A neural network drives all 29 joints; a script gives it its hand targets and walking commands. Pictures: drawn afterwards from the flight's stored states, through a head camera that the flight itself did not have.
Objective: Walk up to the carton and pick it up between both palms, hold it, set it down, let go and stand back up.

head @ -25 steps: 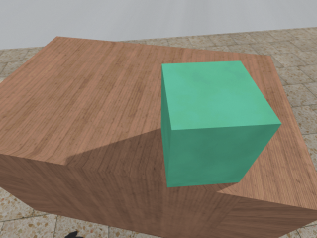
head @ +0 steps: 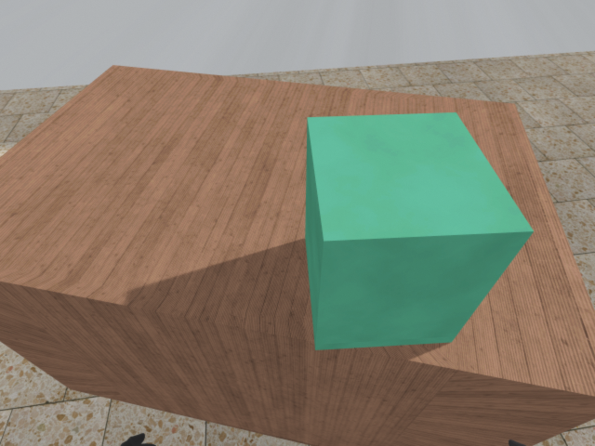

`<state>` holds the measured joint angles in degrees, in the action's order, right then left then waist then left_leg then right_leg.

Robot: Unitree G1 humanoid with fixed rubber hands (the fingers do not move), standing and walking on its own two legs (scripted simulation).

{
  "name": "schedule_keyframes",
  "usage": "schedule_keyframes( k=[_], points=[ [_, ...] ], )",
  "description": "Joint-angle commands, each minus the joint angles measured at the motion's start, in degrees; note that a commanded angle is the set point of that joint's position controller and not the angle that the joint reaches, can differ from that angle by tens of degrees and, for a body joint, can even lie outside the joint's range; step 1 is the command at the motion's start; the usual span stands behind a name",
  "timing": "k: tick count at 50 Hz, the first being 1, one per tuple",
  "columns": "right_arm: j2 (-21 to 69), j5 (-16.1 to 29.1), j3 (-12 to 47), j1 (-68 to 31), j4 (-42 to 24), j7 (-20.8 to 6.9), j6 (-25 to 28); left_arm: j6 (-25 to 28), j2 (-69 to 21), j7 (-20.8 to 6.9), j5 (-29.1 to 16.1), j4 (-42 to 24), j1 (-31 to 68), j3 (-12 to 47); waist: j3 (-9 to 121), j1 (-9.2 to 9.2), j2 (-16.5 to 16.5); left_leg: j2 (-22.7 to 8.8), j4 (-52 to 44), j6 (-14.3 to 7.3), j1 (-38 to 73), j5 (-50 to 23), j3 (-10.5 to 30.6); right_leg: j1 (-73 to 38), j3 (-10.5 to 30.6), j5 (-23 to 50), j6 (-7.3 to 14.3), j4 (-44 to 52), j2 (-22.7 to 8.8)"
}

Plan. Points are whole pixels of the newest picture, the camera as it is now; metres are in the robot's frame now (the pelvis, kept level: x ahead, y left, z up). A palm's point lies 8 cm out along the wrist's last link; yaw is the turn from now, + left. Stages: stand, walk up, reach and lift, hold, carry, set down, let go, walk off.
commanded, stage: walk up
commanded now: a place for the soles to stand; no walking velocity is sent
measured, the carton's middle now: (383, 235) +0.39 -0.08 +0.09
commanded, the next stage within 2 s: reach and lift in 1.60 s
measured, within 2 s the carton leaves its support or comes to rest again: neither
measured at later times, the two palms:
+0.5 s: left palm out of the picture +0.09 +0.28 -0.10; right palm out of the picture +0.10 -0.27 -0.08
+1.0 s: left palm out of the picture +0.07 +0.28 -0.10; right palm out of the picture +0.11 -0.27 -0.08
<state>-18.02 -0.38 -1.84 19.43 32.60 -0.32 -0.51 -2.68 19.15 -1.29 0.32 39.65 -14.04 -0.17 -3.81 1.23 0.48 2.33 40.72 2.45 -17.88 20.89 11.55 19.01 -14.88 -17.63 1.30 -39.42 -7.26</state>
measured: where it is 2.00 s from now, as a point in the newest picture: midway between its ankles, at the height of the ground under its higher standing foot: outside the picture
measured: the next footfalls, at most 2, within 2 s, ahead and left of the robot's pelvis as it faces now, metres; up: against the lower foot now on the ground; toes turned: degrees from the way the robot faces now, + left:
none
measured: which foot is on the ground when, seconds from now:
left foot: down 0.00-1.00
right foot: down 0.00-1.00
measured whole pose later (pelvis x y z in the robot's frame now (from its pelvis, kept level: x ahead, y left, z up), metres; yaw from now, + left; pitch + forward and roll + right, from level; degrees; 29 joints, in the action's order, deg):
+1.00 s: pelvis +0.00 +0.00 +0.00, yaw +1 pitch -2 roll -1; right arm -18.3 -0.4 -1.9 18.1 33.4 -0.3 -0.5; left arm -2.1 19.2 -1.1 0.4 39.5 -16.6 0.1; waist -4.1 1.4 -0.1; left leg 2.3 40.3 1.7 -18.3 20.2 11.4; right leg 19.1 -14.7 -17.1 1.6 -38.8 -7.0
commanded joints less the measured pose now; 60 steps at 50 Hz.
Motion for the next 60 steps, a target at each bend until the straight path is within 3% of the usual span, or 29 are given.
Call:
schedule_keyframes(
  k=[1, 4, 5, 7, 11, 13, 15, 17, 19, 20, 24, 27, 28, 30, 32, 35, 37, 39, 41, 46, 47, 50, 51, 54, 56, 60],
  points=[
    [-9.4, 0.0, -3.9, 1.3, -5.4, 0.6, 1.6, 0.8, 9.2, 0.4, 0.0, -5.7, 1.2, -3.2, 3.3, -0.46, -2.4, -2.8, -8.9, -5.7, -9.1, -7.2, 5.0, -8.4, 9.9, -2.7, 3.3, 7.8, -3.9],
    [-10.6, -0.2, -4.0, -0.5, -5.9, 0.6, 1.6, 1.0, 8.1, 0.2, 0.2, -6.0, 0.5, -3.0, 3.1, 0.5, -5.0, -4.1, -12.4, -6.9, -13.0, -5.9, 9.6, -11.8, 10.1, 0.1, 2.2, 5.3, -1.4],
    [-10.4, -0.1, -3.8, -0.6, -5.5, 0.7, 1.5, 1.0, 8.1, 0.1, 0.2, -5.9, -0.2, -3.0, 4.3, 0.65, -4.3, -4.2, -12.9, -6.8, -13.1, -4.1, 9.6, -12.8, 11.0, -0.9, 2.1, 5.9, -1.3],
    [-9.6, -0.3, -3.6, -0.7, -5.6, 0.6, 1.4, 1.4, 8.5, 0.3, 0.3, -5.7, -0.5, -3.1, 4.0, 0.64, -2.6, -2.9, -10.8, -6.0, -12.5, -4.0, 7.5, -12.4, 12.1, -1.9, 2.8, 8.2, -2.7],
    [-7.3, 0.0, -3.0, 1.4, -4.8, 0.5, 1.3, 1.6, 10.2, 0.6, 0.3, -5.2, -0.3, -3.4, 5.1, -0.34, 1.7, -0.2, -2.4, -4.0, -6.0, -6.6, -2.4, -8.2, 12.5, -3.7, 5.7, 14.0, -8.7],
    [-7.3, -0.1, -3.0, 1.6, -5.1, 0.4, 1.3, 1.2, 10.3, 0.6, -0.1, -5.4, 0.3, -3.4, 4.1, -0.52, 3.7, -0.7, -1.7, -3.9, -3.9, -6.1, -2.9, -5.3, 11.6, -4.9, 6.0, 14.6, -9.4],
    [-8.1, 0.2, -3.3, 1.5, -5.1, 0.5, 1.4, 0.8, 9.8, 0.5, -0.1, -5.5, 1.5, -3.3, 2.3, -0.97, 1.7, -1.4, -4.5, -4.5, -5.5, -7.4, -0.8, -4.9, 9.9, -4.6, 5.0, 12.0, -7.4],
    [-10.0, 0.0, -3.9, 0.8, -5.1, 0.6, 1.5, 0.5, 8.9, 0.3, 0.0, -5.9, 1.2, -3.1, 1.7, -0.63, -1.6, -3.6, -9.8, -6.3, -8.7, -7.0, 6.3, -6.2, 8.8, -4.6, 2.7, 7.2, -3.2],
    [-11.6, -0.3, -4.1, -1.1, -5.1, 0.8, 1.6, 0.5, 7.7, 0.1, 0.0, -6.1, -0.8, -2.8, 1.9, 0.84, -6.0, -5.3, -14.8, -7.9, -13.9, -3.0, 12.4, -10.4, 10.2, -3.1, 1.2, 4.1, 0.1],
    [-11.4, -0.4, -4.1, -2.2, -5.3, 0.8, 1.4, 0.7, 7.8, 0.1, 0.0, -5.8, -1.5, -2.9, 1.5, 1.4, -6.2, -4.9, -15.4, -7.8, -15.9, -0.6, 12.3, -11.8, 10.7, -3.9, 1.0, 4.9, 0.3],
    [-8.9, -0.2, -3.2, -1.6, -5.2, 0.6, 1.4, 2.0, 9.0, 0.4, 0.3, -5.0, -2.9, -3.3, 3.9, 0.94, -4.8, -2.4, -10.3, -5.4, -11.3, -5.7, 5.8, -11.7, 12.6, -1.1, 3.0, 9.2, -3.5],
    [-7.3, -0.1, -2.8, 0.2, -4.7, 0.5, 1.3, 2.0, 10.3, 0.6, 0.0, -5.1, -1.7, -3.3, 4.9, -0.05, 2.2, -0.1, -2.5, -4.0, -6.3, -6.6, -1.3, -8.3, 13.4, -3.5, 5.5, 14.5, -8.3],
    [-6.9, -0.1, -2.8, 0.9, -4.7, 0.5, 1.2, 1.9, 10.5, 0.7, 0.0, -5.1, -1.7, -3.4, 5.2, -0.02, 3.0, 0.3, -0.7, -3.7, -4.8, -5.2, -3.3, -7.0, 13.8, -5.6, 6.3, 16.3, -9.9],
    [-7.0, -0.1, -3.0, 2.3, -4.4, 0.5, 1.3, 1.4, 10.6, 0.7, 0.1, -5.4, 0.2, -3.4, 4.0, -1.07, 5.6, -0.1, 0.4, -3.6, -3.3, -3.7, -4.5, -4.4, 12.2, -5.5, 7.2, 16.3, -11.2],
    [-7.3, 0.2, -3.2, 2.1, -4.5, 0.5, 1.4, 0.9, 10.4, 0.6, -0.1, -5.4, 0.7, -3.3, 2.9, -1.2, 3.9, -0.8, -2.5, -4.1, -3.1, -3.9, -3.0, -2.6, 10.6, -8.3, 5.8, 14.6, -9.6],
    [-10.6, -0.2, -4.1, -0.2, -4.9, 0.6, 1.6, 0.3, 8.9, 0.2, -0.2, -6.0, 0.1, -3.0, 0.9, -0.08, -2.9, -4.3, -11.4, -6.5, -10.1, -6.5, 7.6, -6.3, 8.1, -5.0, 1.8, 5.5, -2.2],
    [-11.7, -0.2, -4.3, -1.6, -4.7, 0.7, 1.6, 0.4, 8.0, 0.1, 0.2, -6.0, -1.5, -2.8, 1.1, 0.74, -5.2, -5.7, -15.6, -8.3, -15.3, -1.6, 12.9, -10.5, 9.7, -3.2, 0.7, 3.5, 0.3],
    [-11.1, -0.5, -4.0, -2.7, -4.6, 0.9, 1.4, 1.0, 7.9, 0.1, 0.2, -5.4, -2.8, -3.0, 1.2, 1.18, -6.2, -5.0, -16.5, -7.6, -15.6, 1.7, 12.4, -11.6, 10.7, -3.6, 1.3, 5.3, 0.1],
    [-9.6, -0.5, -3.4, -2.5, -4.7, 0.8, 1.3, 1.7, 8.4, 0.2, 0.3, -5.1, -3.9, -3.1, 3.0, 1.18, -6.6, -3.5, -13.6, -6.1, -13.1, -2.3, 8.1, -12.2, 11.9, -2.1, 2.1, 7.5, -1.8],
    [-6.7, 0.0, -2.6, 0.4, -4.4, 0.4, 1.3, 2.1, 10.6, 0.7, 0.1, -5.0, -2.7, -3.3, 4.5, -0.3, 1.7, 0.1, -1.5, -3.8, -4.3, -4.9, -3.2, -5.5, 14.3, -6.0, 6.1, 16.8, -10.1],
    [-6.5, 0.0, -2.6, 0.7, -4.3, 0.3, 1.3, 1.9, 10.7, 0.8, 0.1, -5.0, -1.8, -3.2, 3.7, -0.75, 2.4, -0.1, -1.3, -3.8, -3.5, -4.9, -3.8, -4.4, 13.5, -5.4, 6.3, 16.8, -10.3],
    [-7.3, 0.1, -3.1, 0.8, -4.3, 0.4, 1.5, 1.1, 10.0, 0.6, -0.2, -5.5, -0.5, -2.9, 4.1, -0.99, 3.1, -1.0, -4.5, -4.5, -3.3, -6.2, -1.2, -4.0, 10.6, -6.4, 4.6, 13.7, -7.5],
    [-8.2, -0.1, -3.3, 0.5, -4.5, 0.5, 1.6, 0.8, 9.8, 0.4, -0.3, -5.6, -0.5, -2.8, 3.9, -0.81, 3.2, -2.1, -6.6, -5.0, -4.5, -6.4, 1.6, -4.6, 9.6, -6.7, 3.7, 11.7, -6.1],
    [-10.5, -0.4, -4.0, -1.2, -4.6, 0.9, 1.5, 0.6, 8.4, 0.1, 0.2, -5.8, -2.2, -2.6, 2.2, 0.6, -3.0, -4.2, -12.0, -6.7, -10.8, -3.4, 9.1, -8.0, 10.3, -4.2, 2.0, 6.4, -1.9],
    [-10.2, -0.5, -3.7, -1.8, -4.5, 0.9, 1.5, 0.8, 8.2, 0.0, 0.4, -5.7, -2.9, -2.8, 2.2, 0.87, -5.0, -4.8, -15.0, -7.2, -13.0, -0.2, 11.0, -10.6, 10.7, -3.3, 1.6, 5.4, -0.6],
    [-8.8, -0.5, -3.2, -2.0, -4.5, 0.9, 1.4, 1.8, 8.9, 0.1, 0.4, -5.3, -4.8, -3.1, 3.2, 1.09, -4.2, -3.1, -11.6, -5.7, -11.6, -4.3, 6.4, -11.9, 12.2, -1.2, 2.7, 8.5, -2.9]
  ],
)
